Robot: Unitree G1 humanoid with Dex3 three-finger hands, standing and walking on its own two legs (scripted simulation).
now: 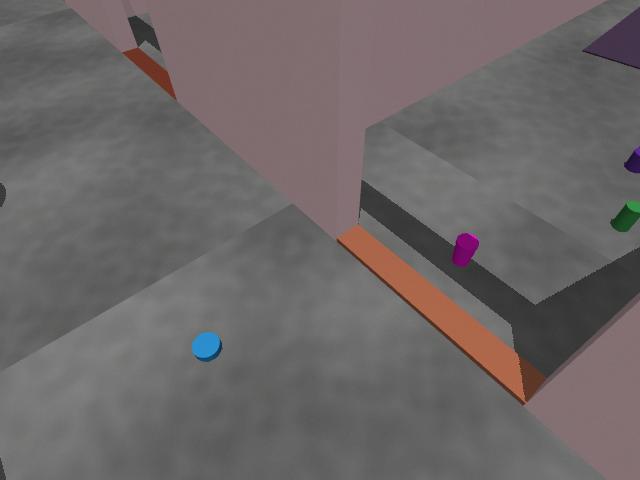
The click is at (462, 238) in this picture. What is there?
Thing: tapered cup
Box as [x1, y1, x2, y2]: [452, 233, 478, 266]
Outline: 468,233 460,234 456,240 452,260 455,264 459,266 463,266 469,261 470,257 478,245 478,240 473,235
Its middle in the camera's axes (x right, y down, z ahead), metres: +0.55 +0.04 +1.52
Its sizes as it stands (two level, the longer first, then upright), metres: 0.079 0.079 0.118
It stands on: the floor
